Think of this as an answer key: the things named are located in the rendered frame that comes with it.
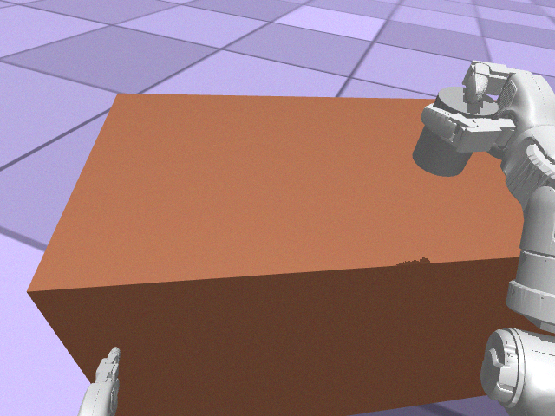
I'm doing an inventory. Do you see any right robot arm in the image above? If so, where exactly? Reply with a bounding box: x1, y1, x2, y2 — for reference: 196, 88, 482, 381
480, 126, 555, 416

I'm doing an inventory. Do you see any right robot hand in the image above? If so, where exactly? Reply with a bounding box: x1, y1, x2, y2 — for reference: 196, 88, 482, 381
421, 61, 555, 160

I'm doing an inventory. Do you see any can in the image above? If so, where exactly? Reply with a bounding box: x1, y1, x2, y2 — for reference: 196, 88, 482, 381
412, 87, 499, 177

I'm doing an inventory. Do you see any left robot hand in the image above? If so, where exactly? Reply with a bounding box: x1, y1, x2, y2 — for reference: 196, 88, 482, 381
77, 347, 121, 416

